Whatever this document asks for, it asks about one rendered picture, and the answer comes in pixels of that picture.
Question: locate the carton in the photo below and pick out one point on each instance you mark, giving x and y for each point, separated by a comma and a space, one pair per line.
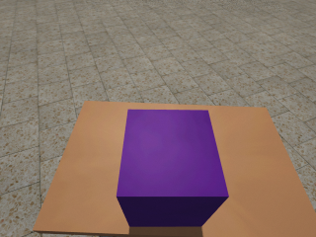
170, 172

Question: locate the table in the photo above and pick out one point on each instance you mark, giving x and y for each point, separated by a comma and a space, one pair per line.
266, 196

